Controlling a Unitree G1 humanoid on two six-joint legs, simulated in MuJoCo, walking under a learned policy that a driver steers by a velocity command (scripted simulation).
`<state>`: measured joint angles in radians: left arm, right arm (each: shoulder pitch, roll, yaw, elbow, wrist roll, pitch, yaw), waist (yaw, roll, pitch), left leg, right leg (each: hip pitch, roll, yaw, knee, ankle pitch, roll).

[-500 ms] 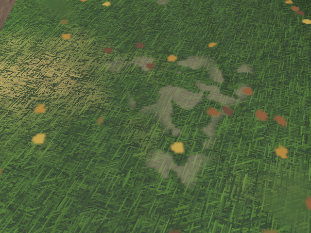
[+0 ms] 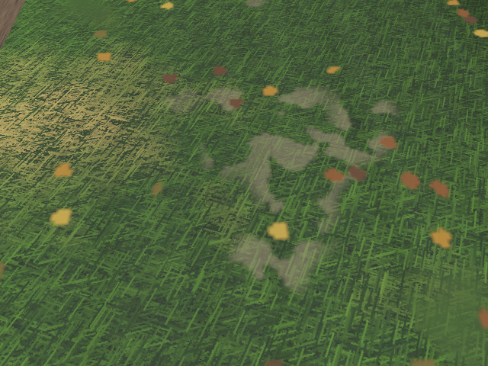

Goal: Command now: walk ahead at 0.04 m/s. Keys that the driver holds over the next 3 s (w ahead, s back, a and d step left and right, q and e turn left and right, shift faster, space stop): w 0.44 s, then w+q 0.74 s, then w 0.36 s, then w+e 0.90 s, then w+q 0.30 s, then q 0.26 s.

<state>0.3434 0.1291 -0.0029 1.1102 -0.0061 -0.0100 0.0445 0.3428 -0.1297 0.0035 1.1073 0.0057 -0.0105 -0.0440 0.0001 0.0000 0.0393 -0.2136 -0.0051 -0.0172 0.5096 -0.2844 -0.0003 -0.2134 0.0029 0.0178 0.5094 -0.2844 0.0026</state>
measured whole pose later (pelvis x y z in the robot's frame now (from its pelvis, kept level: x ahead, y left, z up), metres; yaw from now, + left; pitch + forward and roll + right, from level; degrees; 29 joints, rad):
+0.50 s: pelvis +0.13 -0.04 +0.00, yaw +0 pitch +2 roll +1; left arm 0.49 0.16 0.01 1.06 0.00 -0.11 -0.01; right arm 0.30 -0.22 -0.04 0.97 0.04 -0.12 0.01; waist 0.03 0.02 -0.03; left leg -0.59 0.03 0.00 1.26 -0.27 0.08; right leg -0.03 0.05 -0.02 0.34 -0.34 -0.06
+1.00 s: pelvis +0.40 +0.01 +0.00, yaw +14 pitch +1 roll +1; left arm 0.15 0.26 0.03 0.76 0.02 -0.13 0.02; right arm 0.29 -0.24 -0.05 0.85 0.01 -0.08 0.03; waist -0.02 -0.03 0.01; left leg -0.24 -0.16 -0.05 0.35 -0.12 0.13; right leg -0.66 -0.12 0.11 1.11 -0.23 0.01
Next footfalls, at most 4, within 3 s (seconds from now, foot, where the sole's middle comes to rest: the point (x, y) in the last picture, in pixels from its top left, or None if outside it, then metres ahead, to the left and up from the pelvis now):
0.78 left None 0.45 0.07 -0.77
1.24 right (273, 286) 0.73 -0.05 -0.77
1.74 left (163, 252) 0.85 0.29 -0.77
2.28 right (225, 173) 1.19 0.10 -0.77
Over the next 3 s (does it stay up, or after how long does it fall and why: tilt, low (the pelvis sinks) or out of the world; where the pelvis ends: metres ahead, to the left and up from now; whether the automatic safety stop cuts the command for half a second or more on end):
stays up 1.39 0.25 -0.01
